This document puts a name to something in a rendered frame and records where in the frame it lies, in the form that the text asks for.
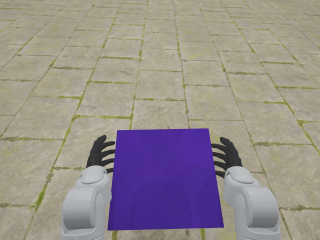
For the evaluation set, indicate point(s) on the left robot hand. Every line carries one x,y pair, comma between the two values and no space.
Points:
96,154

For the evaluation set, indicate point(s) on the carton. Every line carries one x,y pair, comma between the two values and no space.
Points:
164,179

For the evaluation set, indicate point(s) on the right robot hand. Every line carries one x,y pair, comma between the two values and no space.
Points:
231,156

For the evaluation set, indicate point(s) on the robot right forearm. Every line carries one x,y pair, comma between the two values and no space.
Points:
256,211

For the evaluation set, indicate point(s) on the robot left forearm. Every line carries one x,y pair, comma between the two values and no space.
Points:
83,208

